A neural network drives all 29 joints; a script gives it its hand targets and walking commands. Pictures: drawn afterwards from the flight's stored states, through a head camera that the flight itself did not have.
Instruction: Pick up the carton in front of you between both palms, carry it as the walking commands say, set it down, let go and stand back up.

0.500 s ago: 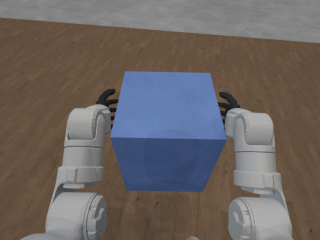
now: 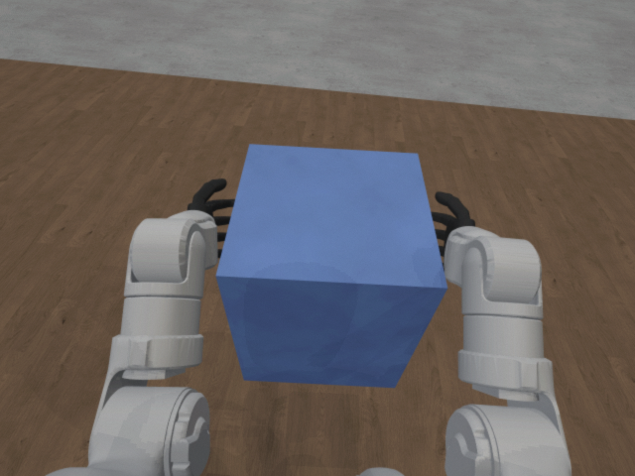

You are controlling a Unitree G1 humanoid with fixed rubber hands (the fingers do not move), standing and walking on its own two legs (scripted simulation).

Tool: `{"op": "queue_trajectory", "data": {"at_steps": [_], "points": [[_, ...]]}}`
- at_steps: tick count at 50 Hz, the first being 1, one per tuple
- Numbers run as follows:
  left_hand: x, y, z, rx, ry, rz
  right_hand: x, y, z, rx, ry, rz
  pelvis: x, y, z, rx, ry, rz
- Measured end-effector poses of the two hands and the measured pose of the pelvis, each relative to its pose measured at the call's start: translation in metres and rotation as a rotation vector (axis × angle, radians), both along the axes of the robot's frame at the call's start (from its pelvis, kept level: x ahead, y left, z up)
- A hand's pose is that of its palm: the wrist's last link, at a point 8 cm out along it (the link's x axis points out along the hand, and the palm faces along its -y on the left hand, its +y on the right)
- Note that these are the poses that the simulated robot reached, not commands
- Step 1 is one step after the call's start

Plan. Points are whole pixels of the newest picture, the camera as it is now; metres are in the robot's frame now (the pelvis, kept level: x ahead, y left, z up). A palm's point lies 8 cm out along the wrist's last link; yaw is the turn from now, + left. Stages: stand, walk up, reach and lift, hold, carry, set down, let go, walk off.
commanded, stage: carry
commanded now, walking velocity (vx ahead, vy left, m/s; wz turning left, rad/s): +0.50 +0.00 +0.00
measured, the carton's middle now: (326, 272) +0.37 -0.01 +0.03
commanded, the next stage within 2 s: none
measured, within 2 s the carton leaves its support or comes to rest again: neither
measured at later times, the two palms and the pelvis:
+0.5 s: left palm (241, 114) +0.68 +0.14 +0.05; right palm (410, 113) +0.70 -0.16 +0.05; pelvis +0.33 -0.04 -0.05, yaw +1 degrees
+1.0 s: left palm (258, 41) +1.01 +0.14 +0.01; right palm (385, 51) +0.99 -0.16 +0.01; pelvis +0.64 +0.01 -0.10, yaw +0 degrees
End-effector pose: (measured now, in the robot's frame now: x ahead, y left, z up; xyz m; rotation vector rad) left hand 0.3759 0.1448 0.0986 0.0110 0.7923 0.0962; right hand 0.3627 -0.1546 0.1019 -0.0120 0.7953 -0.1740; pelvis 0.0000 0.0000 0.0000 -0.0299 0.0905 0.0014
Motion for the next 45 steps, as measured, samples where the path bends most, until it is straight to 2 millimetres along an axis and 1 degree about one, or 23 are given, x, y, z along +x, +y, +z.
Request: {"op": "queue_trajectory", "data": {"at_steps": [5, 8, 10, 12, 14, 16, 17, 19, 21, 23, 27, 30, 33, 36, 38, 41, 42, 45], "points": [[0.061, -0.007, -0.006, -0.011, -0.003, -0.008, 0.056, -0.007, -0.005, 0.008, -0.005, -0.027, 0.058, 0.001, 0.005, -0.007, 0.018, 0.002], [0.1, -0.011, -0.004, -0.02, -0.038, 0.002, 0.097, -0.011, -0.003, 0.012, -0.04, -0.03, 0.098, -0.002, 0.003, -0.003, 0.021, 0.008], [0.129, -0.014, -0.002, -0.024, -0.071, 0.007, 0.126, -0.014, 0.0, 0.011, -0.074, -0.026, 0.127, -0.006, -0.003, 0.006, 0.019, 0.012], [0.16, -0.019, 0.0, -0.023, -0.108, 0.011, 0.159, -0.019, 0.001, 0.011, -0.111, -0.02, 0.159, -0.01, -0.012, 0.019, 0.014, 0.017], [0.192, -0.023, 0.0, -0.012, -0.143, 0.017, 0.193, -0.023, -0.001, 0.013, -0.145, -0.005, 0.194, -0.015, -0.028, 0.037, 0.0, 0.024], [0.222, -0.025, -0.003, 0.013, -0.172, 0.03, 0.231, -0.025, -0.008, 0.023, -0.173, 0.021, 0.229, -0.019, -0.048, 0.051, -0.015, 0.028], [0.235, -0.024, -0.007, 0.028, -0.172, 0.035, 0.247, -0.024, -0.014, 0.031, -0.172, 0.032, 0.243, -0.021, -0.056, 0.044, -0.015, 0.026], [0.256, -0.02, -0.02, 0.043, -0.126, 0.046, 0.274, -0.021, -0.028, 0.031, -0.127, 0.056, 0.263, -0.025, -0.06, 0.029, -0.013, 0.016], [0.27, -0.015, -0.036, 0.037, -0.059, 0.067, 0.294, -0.015, -0.041, 0.022, -0.06, 0.081, 0.284, -0.03, -0.058, 0.039, -0.01, 0.014], [0.283, -0.01, -0.047, 0.031, -0.009, 0.086, 0.315, -0.01, -0.05, 0.017, -0.011, 0.1, 0.305, -0.034, -0.054, 0.048, -0.007, 0.017], [0.322, -0.003, -0.054, 0.029, 0.012, 0.114, 0.36, -0.003, -0.059, 0.027, 0.011, 0.118, 0.347, -0.037, -0.048, 0.06, 0.006, 0.022], [0.358, 0.0, -0.052, 0.026, -0.01, 0.125, 0.396, 0.001, -0.06, 0.039, -0.01, 0.113, 0.381, -0.035, -0.046, 0.063, 0.015, 0.019], [0.399, 0.004, -0.047, 0.026, -0.047, 0.122, 0.434, 0.004, -0.057, 0.049, -0.047, 0.102, 0.42, -0.03, -0.048, 0.06, 0.021, 0.012], [0.444, 0.009, -0.041, 0.028, -0.098, 0.113, 0.476, 0.01, -0.052, 0.052, -0.099, 0.093, 0.463, -0.023, -0.057, 0.046, 0.018, 0.005], [0.477, 0.014, -0.041, 0.027, -0.13, 0.105, 0.506, 0.014, -0.051, 0.047, -0.131, 0.089, 0.495, -0.017, -0.068, 0.034, 0.011, 0.0], [0.529, 0.019, -0.05, 0.014, -0.167, 0.075, 0.551, 0.018, -0.054, 0.017, -0.168, 0.073, 0.546, -0.009, -0.095, 0.01, -0.014, -0.008], [0.545, 0.019, -0.056, 0.005, -0.164, 0.065, 0.564, 0.018, -0.058, -0.001, -0.165, 0.069, 0.558, -0.009, -0.101, 0.027, -0.014, -0.002], [0.582, 0.012, -0.075, 0.006, -0.089, 0.025, 0.591, 0.011, -0.076, -0.014, -0.089, 0.043, 0.589, -0.001, -0.104, 0.026, -0.012, 0.006]]}}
